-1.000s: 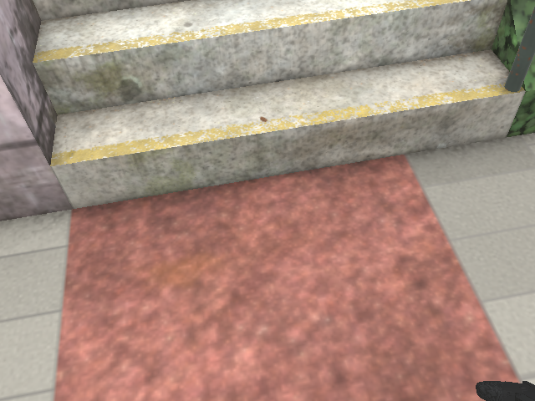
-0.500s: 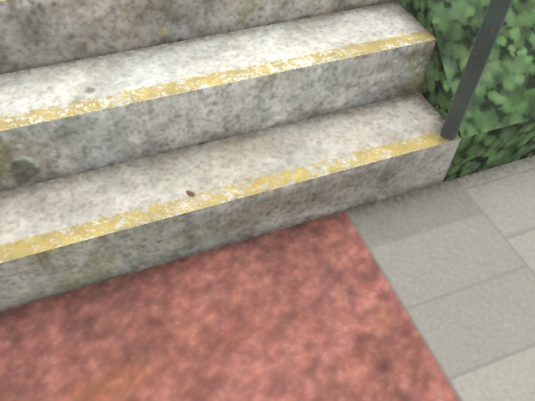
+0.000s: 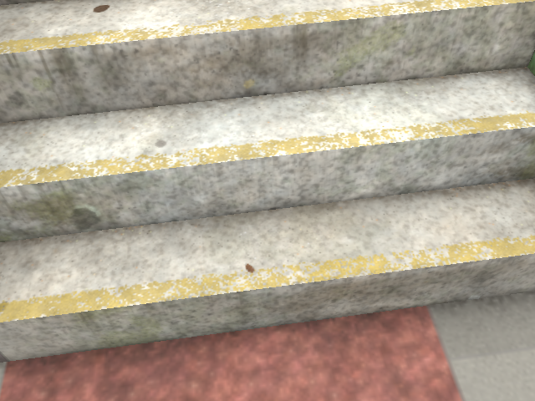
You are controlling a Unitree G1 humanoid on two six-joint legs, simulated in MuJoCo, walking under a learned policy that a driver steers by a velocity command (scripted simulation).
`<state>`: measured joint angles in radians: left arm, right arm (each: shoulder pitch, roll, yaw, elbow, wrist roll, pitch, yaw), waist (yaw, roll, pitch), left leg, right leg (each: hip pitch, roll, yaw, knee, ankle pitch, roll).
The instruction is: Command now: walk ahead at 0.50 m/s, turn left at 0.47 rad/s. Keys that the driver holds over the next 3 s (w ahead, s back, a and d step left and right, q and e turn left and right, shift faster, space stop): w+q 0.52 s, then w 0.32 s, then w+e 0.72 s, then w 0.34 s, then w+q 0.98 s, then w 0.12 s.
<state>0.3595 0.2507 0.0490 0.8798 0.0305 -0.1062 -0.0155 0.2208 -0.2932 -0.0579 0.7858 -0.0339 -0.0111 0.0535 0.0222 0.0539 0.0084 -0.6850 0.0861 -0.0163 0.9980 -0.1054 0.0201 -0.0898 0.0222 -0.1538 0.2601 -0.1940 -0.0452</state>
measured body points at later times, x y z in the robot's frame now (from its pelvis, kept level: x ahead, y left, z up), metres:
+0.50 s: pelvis +0.25 +0.07 +0.00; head +0.28 +0.09 +0.45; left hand +0.31 +0.35 -0.12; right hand +0.37 -0.19 -0.12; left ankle +0.21 +0.11 -0.75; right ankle +0.37 -0.08 -0.68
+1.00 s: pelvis +0.45 +0.10 +0.00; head +0.48 +0.09 +0.45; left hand +0.35 +0.33 -0.13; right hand +0.67 -0.06 -0.14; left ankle +0.42 +0.22 -0.67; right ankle +0.48 +0.02 -0.75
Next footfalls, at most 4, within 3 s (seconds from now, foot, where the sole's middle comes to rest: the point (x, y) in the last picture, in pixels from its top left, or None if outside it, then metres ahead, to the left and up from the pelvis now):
0.22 left None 0.25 0.12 -0.78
0.70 right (285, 395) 0.51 0.03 -0.78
1.14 left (204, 394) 0.52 0.23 -0.78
1.64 right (292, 252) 0.80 0.01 -0.59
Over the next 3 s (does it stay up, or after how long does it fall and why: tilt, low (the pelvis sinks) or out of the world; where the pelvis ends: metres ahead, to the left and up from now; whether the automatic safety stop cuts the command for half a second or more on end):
stays up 1.31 0.12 0.59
